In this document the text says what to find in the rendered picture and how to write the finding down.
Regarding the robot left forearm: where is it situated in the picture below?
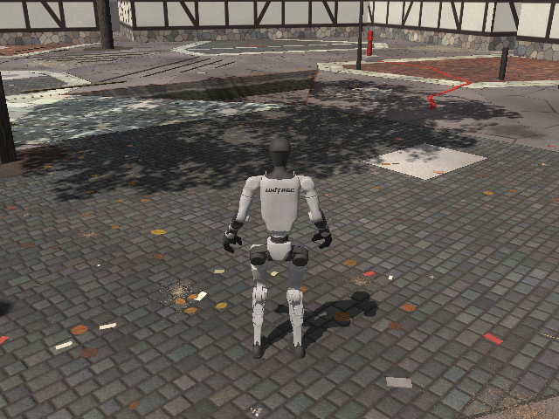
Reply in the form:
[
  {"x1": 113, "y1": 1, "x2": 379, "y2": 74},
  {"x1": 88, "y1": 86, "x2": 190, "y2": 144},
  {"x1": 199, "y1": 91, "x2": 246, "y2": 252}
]
[{"x1": 225, "y1": 209, "x2": 243, "y2": 239}]

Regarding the robot right forearm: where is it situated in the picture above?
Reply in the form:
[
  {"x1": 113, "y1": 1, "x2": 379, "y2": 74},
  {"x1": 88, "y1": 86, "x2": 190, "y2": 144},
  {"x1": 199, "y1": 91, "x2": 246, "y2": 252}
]
[{"x1": 314, "y1": 209, "x2": 330, "y2": 237}]

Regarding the robot right hand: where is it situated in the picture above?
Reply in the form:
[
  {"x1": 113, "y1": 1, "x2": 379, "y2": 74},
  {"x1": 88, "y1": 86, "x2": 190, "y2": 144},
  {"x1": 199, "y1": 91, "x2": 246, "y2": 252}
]
[{"x1": 312, "y1": 233, "x2": 332, "y2": 249}]

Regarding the robot left shin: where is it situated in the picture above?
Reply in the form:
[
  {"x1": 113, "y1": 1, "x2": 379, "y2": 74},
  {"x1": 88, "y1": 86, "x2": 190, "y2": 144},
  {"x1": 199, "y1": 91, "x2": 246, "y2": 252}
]
[{"x1": 252, "y1": 287, "x2": 266, "y2": 346}]

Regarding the robot right upper arm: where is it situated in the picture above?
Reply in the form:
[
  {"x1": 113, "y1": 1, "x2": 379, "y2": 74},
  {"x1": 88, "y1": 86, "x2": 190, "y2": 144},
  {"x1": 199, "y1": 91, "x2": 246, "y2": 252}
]
[{"x1": 298, "y1": 175, "x2": 323, "y2": 223}]

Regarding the left robot thigh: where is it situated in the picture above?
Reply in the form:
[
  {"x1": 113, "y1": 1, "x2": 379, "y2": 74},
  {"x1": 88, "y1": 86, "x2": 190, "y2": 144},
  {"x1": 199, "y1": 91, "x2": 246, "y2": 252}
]
[{"x1": 250, "y1": 243, "x2": 268, "y2": 303}]

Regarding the robot left upper arm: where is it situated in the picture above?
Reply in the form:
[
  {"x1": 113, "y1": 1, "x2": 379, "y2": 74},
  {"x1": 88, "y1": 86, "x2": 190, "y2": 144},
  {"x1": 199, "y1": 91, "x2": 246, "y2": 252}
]
[{"x1": 235, "y1": 175, "x2": 262, "y2": 223}]

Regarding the robot left hand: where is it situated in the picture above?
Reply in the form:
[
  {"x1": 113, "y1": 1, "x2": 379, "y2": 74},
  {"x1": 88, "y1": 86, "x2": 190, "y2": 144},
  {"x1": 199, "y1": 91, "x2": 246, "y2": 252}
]
[{"x1": 222, "y1": 234, "x2": 242, "y2": 253}]

